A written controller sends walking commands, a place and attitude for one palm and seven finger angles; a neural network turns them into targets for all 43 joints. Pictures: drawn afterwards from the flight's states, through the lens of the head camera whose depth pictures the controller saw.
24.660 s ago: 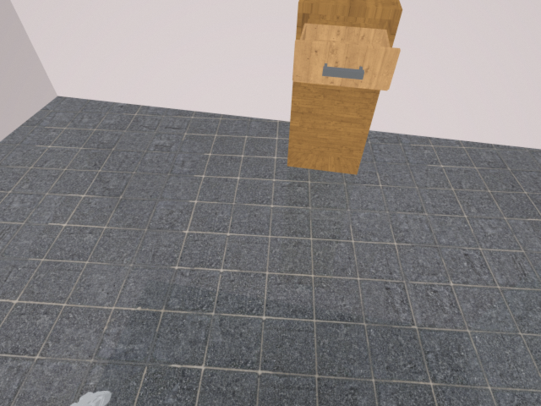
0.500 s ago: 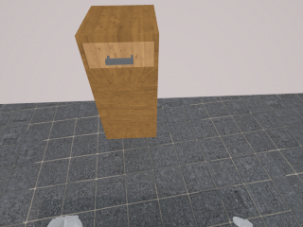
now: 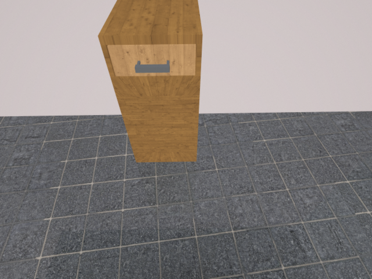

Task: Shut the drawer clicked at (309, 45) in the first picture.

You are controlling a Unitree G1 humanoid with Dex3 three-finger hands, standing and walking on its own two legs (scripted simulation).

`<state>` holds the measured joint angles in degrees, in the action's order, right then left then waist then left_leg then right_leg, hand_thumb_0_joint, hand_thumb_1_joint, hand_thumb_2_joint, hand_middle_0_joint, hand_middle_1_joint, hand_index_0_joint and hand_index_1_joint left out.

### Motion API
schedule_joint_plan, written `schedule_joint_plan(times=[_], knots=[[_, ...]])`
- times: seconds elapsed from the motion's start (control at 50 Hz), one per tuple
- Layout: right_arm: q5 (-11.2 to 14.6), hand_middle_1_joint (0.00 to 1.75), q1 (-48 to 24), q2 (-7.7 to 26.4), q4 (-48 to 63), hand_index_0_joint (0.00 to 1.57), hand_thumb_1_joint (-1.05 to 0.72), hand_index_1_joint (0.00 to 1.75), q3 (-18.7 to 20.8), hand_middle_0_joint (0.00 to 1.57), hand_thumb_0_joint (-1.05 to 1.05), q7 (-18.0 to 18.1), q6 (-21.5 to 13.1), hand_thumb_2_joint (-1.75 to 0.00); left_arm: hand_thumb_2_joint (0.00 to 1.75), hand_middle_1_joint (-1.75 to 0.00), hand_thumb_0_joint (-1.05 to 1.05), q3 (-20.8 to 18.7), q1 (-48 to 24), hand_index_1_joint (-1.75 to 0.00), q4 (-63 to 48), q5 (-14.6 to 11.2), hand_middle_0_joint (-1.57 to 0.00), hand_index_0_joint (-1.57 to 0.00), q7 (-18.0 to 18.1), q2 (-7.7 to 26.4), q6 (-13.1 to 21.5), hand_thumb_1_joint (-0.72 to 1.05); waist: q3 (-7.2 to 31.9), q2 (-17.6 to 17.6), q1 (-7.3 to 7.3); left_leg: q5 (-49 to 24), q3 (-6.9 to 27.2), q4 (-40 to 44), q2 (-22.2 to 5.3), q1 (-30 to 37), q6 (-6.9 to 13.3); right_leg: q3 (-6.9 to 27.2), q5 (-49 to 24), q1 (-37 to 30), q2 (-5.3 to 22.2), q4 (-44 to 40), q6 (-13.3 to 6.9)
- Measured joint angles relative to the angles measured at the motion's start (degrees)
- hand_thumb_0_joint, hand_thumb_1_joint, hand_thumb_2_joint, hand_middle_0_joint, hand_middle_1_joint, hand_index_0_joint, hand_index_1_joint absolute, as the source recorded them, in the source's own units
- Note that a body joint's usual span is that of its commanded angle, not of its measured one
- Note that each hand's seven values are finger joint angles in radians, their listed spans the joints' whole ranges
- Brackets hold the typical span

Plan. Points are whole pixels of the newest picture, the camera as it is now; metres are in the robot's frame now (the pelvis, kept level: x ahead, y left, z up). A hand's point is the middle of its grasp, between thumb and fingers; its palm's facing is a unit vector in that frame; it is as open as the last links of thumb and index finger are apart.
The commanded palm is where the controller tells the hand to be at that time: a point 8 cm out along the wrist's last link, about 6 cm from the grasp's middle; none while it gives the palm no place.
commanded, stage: let the arm hang, fingers relaxed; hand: left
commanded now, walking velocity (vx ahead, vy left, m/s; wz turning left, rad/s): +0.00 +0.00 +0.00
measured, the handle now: (153, 65) +0.89 +0.21 -0.03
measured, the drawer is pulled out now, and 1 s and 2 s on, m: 0.00 0.00 0.00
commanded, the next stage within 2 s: look to check the result in 0.38 s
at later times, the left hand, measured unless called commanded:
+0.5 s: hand out of the picture +0.07 +0.17 -0.17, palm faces +0.00 -0.97 -0.24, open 7.4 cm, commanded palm none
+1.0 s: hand out of the picture +0.05 +0.16 -0.17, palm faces +0.01 -0.97 -0.24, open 7.4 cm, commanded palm none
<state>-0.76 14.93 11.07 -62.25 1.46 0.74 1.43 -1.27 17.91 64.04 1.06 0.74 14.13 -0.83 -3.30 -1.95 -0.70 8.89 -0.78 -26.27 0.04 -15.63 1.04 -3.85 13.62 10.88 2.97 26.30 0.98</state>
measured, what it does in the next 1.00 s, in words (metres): stands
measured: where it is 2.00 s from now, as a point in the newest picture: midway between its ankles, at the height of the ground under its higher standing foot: outside the picture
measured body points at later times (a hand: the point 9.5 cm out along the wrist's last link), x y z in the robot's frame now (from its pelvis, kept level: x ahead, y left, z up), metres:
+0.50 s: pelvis +0.02 -0.02 +0.00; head +0.04 -0.03 +0.45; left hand +0.07 +0.22 -0.15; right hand +0.04 -0.26 -0.16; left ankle +0.06 +0.11 -0.74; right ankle +0.01 -0.14 -0.74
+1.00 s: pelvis +0.03 -0.03 +0.01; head +0.04 -0.04 +0.45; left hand +0.05 +0.21 -0.15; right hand +0.05 -0.27 -0.16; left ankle +0.06 +0.11 -0.74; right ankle +0.01 -0.14 -0.74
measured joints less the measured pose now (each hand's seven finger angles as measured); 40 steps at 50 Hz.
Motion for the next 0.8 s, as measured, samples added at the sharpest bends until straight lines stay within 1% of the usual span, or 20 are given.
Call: schedule_joint_plan(times=[0.14, 0.34, 0.48, 0.8], knots=[[-0.07, 0.30, -1.52, -0.13, -1.19, 0.21, -0.91, 0.30, -0.04, 0.20, 0.01, 0.10, -0.68, -0.90, 0.89, -0.34, 0.00, 0.32, -4.14, -0.33, -0.28, -0.08, -0.22, -0.23, -0.03, -1.54, 0.78, 0.91, 0.51, 0.58, 0.46, 0.05, -0.28, 1.11, -0.17, 1.30, -0.41, 0.31, 0.21, -0.77, -0.15, -0.34, 0.09], [-0.09, 0.30, -2.72, 0.10, -2.14, 0.20, -0.91, 0.30, -0.18, 0.20, 0.00, 0.43, -1.31, -0.90, 0.89, -0.30, 0.00, 0.45, -7.80, -0.30, -0.58, -0.19, -0.20, -0.21, -0.07, -2.98, 1.30, 0.91, 0.04, 1.01, 1.10, 0.16, -0.15, 2.46, -0.89, 2.82, -1.26, 0.19, 0.34, -2.21, -0.91, -1.66, -0.48], [-0.10, 0.30, -2.93, 0.10, -2.67, 0.20, -0.91, 0.30, -0.20, 0.20, 0.00, 0.59, -1.27, -0.90, 0.89, -0.30, 0.00, 0.25, -7.79, -0.30, 0.03, -0.25, -0.20, -0.20, 0.10, -2.96, 1.34, 0.91, -0.42, 0.84, 1.13, 0.42, 0.08, 2.94, -1.52, 3.50, -1.86, -0.02, 0.42, -3.08, -1.59, -2.57, -1.01], [0.00, 0.30, -3.49, 0.13, -3.14, 0.20, -0.91, 0.30, -0.27, 0.20, 0.00, 0.80, -1.01, -0.90, 0.89, -0.30, 0.00, 0.11, -5.79, -0.30, 1.39, -0.34, -0.20, -0.20, 0.39, -2.65, 1.21, 0.91, -0.66, 0.52, 0.57, 0.85, 0.28, 3.52, -2.48, 4.75, -2.69, -0.18, 0.42, -4.67, -2.61, -4.00, -1.74]])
